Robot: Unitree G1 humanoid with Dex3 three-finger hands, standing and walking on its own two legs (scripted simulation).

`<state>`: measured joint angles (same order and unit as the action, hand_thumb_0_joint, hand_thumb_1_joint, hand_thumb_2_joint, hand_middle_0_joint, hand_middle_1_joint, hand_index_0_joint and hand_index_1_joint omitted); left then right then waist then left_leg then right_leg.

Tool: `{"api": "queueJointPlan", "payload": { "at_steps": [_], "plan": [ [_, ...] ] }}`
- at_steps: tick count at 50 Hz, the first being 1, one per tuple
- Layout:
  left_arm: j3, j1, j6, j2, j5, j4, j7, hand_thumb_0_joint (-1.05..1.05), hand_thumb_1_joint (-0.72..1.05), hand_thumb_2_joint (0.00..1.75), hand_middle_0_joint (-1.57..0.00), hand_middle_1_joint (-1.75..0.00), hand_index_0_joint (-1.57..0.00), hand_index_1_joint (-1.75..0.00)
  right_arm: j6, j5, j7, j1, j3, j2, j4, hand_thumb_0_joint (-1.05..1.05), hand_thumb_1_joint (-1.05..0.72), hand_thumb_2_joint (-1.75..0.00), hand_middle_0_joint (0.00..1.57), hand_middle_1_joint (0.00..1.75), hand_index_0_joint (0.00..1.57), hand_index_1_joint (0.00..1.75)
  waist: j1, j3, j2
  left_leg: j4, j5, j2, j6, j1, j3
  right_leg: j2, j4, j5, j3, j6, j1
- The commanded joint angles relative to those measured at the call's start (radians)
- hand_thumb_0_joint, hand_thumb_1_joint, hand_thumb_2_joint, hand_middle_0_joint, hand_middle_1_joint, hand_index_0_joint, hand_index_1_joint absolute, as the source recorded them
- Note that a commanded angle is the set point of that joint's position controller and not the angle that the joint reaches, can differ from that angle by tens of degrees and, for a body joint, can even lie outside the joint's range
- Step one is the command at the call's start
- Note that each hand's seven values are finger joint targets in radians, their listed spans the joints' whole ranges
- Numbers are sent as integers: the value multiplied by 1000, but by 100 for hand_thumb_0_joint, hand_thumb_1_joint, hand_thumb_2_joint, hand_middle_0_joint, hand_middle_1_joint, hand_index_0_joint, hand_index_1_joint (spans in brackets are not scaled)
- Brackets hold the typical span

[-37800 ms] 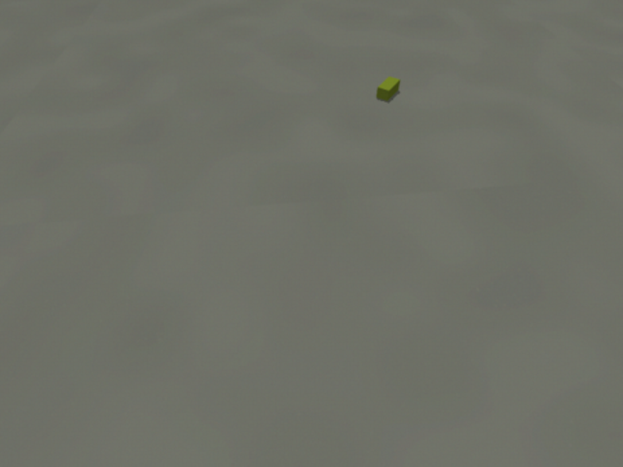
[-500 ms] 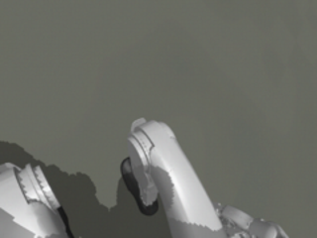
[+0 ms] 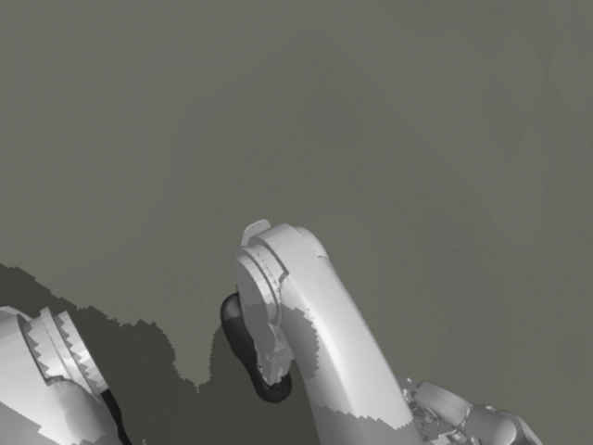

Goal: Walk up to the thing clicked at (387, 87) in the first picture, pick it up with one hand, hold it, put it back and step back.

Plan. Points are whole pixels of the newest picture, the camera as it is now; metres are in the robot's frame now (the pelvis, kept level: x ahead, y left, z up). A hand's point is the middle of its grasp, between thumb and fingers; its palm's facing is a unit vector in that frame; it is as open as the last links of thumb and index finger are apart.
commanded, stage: rest palm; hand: left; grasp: from above
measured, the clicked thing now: out of the picture +0.38 +0.36 -0.28
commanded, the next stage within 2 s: close in 0.56 s
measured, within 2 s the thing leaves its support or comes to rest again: neither
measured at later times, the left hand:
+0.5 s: hand out of the picture +0.37 +0.36 -0.26, palm faces +0.13 -0.47 -0.87, open 13.7 cm
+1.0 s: hand out of the picture +0.38 +0.35 -0.25, palm faces +0.16 -0.48 -0.86, open 12.7 cm
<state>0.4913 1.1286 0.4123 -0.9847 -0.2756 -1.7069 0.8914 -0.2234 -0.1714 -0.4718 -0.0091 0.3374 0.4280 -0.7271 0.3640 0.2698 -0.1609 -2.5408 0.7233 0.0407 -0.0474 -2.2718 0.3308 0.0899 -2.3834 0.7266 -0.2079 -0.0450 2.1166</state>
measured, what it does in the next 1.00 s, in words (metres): stands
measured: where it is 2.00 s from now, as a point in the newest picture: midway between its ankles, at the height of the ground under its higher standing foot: (194, 404)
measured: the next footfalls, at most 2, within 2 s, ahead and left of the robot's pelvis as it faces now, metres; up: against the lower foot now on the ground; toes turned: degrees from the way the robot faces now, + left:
none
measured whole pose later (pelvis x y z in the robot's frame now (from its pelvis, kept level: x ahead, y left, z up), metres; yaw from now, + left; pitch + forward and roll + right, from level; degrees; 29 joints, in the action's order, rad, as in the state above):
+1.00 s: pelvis +0.00 +0.00 +0.00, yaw +0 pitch +24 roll -14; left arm 0.49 1.13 0.42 -0.98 -0.27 -1.70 0.89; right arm -0.23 -0.17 -0.47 -0.01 0.33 0.42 -0.73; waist 0.36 0.26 -0.15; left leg -2.54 0.73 0.04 -0.05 -2.27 0.33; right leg 0.09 -2.38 0.73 -0.21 -0.04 2.12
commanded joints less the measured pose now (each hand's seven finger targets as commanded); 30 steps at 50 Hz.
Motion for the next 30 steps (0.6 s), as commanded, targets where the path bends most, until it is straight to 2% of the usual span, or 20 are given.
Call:
{"api": "queueJointPlan", "payload": {
  "at_steps": [1,3,4,5,6,10,14,17,19,21,22,23,26,30],
  "plan": [
    [-38,173,-6,-224,-36,87,26,0,-46,97,-10,-101,-8,-104,0,5,-4,-186,-82,339,-29,0,-93,-91,20,30,20,30,52,-665,507,222,-187,35,54,479,-146,-3,243,-358,-96,35,-332],
    [-39,178,-4,-219,-35,102,25,0,-45,98,-10,-102,-8,-105,2,4,-5,-175,-87,343,-30,0,-93,-91,20,30,20,30,50,-665,520,232,-184,38,49,498,-138,-6,229,-354,-106,36,-320],
    [-31,165,-3,-230,-48,89,30,0,-45,96,-10,-101,-8,-103,4,4,-6,-198,-88,345,-35,0,-93,-91,20,30,20,30,50,-670,527,238,-182,40,51,499,-130,-1,234,-349,-107,40,-323],
    [-36,183,-2,-224,-35,103,27,0,-45,97,-10,-101,-8,-103,3,3,-5,-171,-90,345,-30,0,-93,-91,20,30,20,30,52,-661,519,237,-173,38,52,498,-133,-11,225,-344,-109,37,-321],
    [-39,170,-2,-204,-35,88,28,0,-45,97,-10,-101,-8,-103,3,6,-7,-191,-92,348,-36,0,-93,-91,20,30,20,30,57,-666,509,231,-176,40,52,489,-131,1,233,-352,-107,36,-327],
    [-28,172,-1,-207,-14,96,32,0,-46,96,-10,-101,-8,-103,6,7,-8,-198,-89,344,-20,0,-92,-91,20,30,20,30,57,-676,506,226,-204,40,53,505,-126,-7,220,-373,-108,36,-329],
    [-36,171,-4,-209,-24,83,18,0,-45,98,-11,-101,-8,-104,4,9,-7,-204,-89,347,-33,0,-93,-91,20,30,20,30,63,-670,508,227,-203,39,50,492,-131,1,237,-368,-105,33,-314],
    [-42,181,-6,-208,-40,76,14,0,-45,96,-10,-101,-8,-103,3,9,-4,-181,-94,349,-40,0,-92,-91,20,30,20,30,54,-654,521,245,-163,43,43,505,-127,-2,230,-332,-113,40,-294],
    [-47,176,-4,-211,-49,81,18,0,-45,97,-10,-101,-8,-104,7,5,-6,-194,-90,345,-35,0,-92,-91,20,30,20,30,59,-655,530,247,-178,42,45,511,-119,0,226,-338,-116,44,-294],
    [-40,188,-4,-205,-35,76,22,0,-45,97,-10,-101,-8,-103,4,7,-6,-182,-90,349,-33,0,-92,-91,20,30,20,30,56,-661,527,248,-174,43,44,515,-118,-6,220,-339,-118,43,-298],
    [-42,179,-6,-209,-44,75,28,0,-46,97,-10,-101,-7,-104,5,3,-6,-205,-89,347,-34,0,-92,-91,20,30,20,30,64,-662,527,241,-195,42,49,512,-117,-1,229,-364,-113,41,-319],
    [-42,184,-9,-209,-48,81,30,0,-46,97,-9,-101,-7,-104,3,0,-6,-189,-85,339,-37,0,-92,-91,20,30,20,30,62,-660,503,236,-172,38,53,478,-128,-2,238,-350,-107,41,-327],
    [-35,180,-17,-210,-21,83,27,0,-47,97,-9,-101,-7,-104,-1,1,-3,-169,-87,341,-34,0,-92,-91,20,30,20,30,58,-642,493,236,-151,37,54,491,-127,-10,230,-317,-111,41,-308],
    [-45,162,-20,-213,-22,84,15,0,-46,97,-9,-102,-7,-104,-2,0,-3,-161,-87,341,-38,0,-92,-91,20,30,20,30,60,-642,493,235,-140,32,56,480,-134,-9,231,-305,-110,40,-298]
  ]
}}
